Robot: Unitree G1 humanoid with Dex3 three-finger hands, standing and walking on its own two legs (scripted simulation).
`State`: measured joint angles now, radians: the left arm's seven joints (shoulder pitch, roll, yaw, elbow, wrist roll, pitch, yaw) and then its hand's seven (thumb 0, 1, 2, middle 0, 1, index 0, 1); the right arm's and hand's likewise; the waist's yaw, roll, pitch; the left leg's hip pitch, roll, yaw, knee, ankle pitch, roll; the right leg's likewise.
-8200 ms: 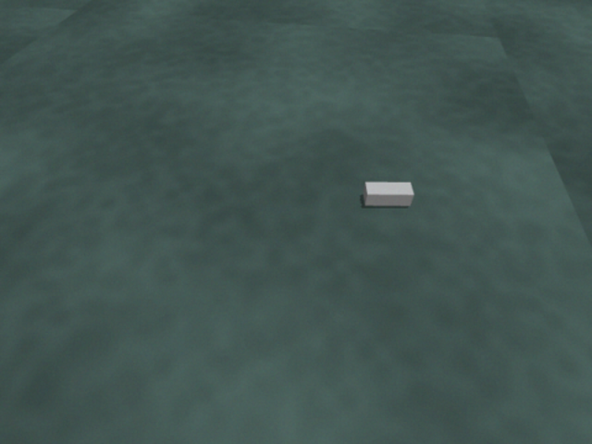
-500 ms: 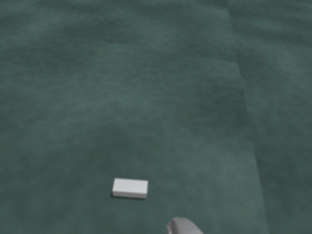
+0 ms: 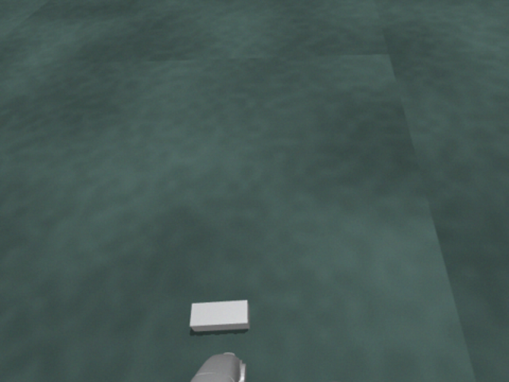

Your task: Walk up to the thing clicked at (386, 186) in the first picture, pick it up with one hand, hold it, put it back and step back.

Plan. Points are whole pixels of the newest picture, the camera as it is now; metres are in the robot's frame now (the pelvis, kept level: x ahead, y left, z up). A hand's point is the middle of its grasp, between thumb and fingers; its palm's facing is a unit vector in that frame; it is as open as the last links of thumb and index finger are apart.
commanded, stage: walk up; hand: left
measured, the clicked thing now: (220, 315) +0.43 +0.22 -0.73
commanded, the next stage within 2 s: none
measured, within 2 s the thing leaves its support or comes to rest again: neither
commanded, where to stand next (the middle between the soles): +0.03 +0.04 m, yaw +2 degrees
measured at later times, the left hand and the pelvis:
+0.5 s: hand out of the picture +0.07 +0.30 -0.18, palm faces -0.09 -0.92 -0.38, open 7.3 cm; pelvis -0.02 +0.04 -0.03, yaw -3 degrees
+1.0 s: hand out of the picture +0.07 +0.29 -0.15, palm faces -0.02 -0.93 -0.36, open 7.4 cm; pelvis -0.01 +0.03 -0.01, yaw +0 degrees
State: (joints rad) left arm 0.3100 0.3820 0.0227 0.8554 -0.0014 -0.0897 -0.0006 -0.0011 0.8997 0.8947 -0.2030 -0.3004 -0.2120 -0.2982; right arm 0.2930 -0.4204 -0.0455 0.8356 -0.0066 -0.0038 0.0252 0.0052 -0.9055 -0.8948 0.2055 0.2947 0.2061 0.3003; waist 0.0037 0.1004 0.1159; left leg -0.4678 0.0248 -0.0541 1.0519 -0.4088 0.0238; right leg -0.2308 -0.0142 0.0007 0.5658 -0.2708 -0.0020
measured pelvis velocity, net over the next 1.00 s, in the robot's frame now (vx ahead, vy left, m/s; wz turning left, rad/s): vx -0.01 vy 0.03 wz -0.01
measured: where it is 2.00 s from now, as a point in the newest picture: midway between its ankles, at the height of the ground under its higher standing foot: outside the picture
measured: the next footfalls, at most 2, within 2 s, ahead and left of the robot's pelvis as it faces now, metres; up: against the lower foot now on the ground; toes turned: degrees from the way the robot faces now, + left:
left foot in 0.18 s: +0.08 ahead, +0.15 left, +0.00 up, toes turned -1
right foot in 0.50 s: -0.01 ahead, -0.08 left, +0.00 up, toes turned -1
